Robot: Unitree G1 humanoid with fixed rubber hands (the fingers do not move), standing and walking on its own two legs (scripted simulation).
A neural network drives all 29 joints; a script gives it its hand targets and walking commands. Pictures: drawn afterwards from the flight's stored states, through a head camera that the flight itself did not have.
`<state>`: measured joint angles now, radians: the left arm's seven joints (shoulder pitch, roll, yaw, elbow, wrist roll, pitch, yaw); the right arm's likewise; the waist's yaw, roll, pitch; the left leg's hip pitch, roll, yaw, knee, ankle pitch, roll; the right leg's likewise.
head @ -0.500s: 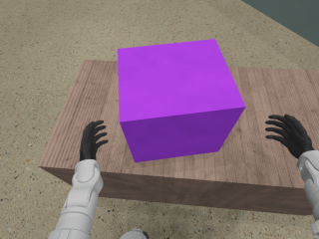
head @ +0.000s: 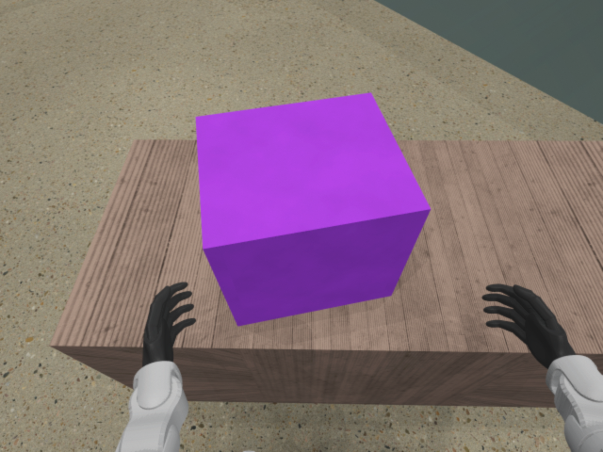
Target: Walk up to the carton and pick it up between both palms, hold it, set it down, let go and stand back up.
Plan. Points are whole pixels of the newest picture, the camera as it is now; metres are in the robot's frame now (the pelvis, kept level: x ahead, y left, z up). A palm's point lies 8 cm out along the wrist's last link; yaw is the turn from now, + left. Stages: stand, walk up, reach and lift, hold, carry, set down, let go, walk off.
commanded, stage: set down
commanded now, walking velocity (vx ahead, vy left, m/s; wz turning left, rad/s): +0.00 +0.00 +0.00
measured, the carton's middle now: (301, 214) +0.50 +0.04 -0.06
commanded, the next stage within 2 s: let go in 1.36 s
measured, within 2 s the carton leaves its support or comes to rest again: neither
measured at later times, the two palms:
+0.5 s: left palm (150, 381) +0.20 +0.22 -0.04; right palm (521, 375) +0.24 -0.27 -0.06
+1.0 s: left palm (139, 407) +0.17 +0.23 -0.05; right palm (501, 403) +0.21 -0.24 -0.06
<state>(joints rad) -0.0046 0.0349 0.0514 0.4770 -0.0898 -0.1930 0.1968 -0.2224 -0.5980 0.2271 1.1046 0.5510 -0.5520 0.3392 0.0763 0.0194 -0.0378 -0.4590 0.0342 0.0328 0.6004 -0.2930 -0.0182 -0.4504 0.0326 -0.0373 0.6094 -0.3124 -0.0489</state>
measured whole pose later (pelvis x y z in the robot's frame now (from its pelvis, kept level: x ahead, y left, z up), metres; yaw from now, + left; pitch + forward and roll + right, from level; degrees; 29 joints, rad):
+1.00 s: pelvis +0.01 +0.00 +0.01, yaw +1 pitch +3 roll +0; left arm 0.17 0.12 0.04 0.54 -0.07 -0.13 0.09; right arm 0.04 -0.35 0.11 0.92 0.28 -0.46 0.16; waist 0.03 0.00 0.04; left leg -0.26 0.02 0.01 0.44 -0.23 -0.02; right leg -0.24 0.03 -0.05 0.44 -0.26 -0.05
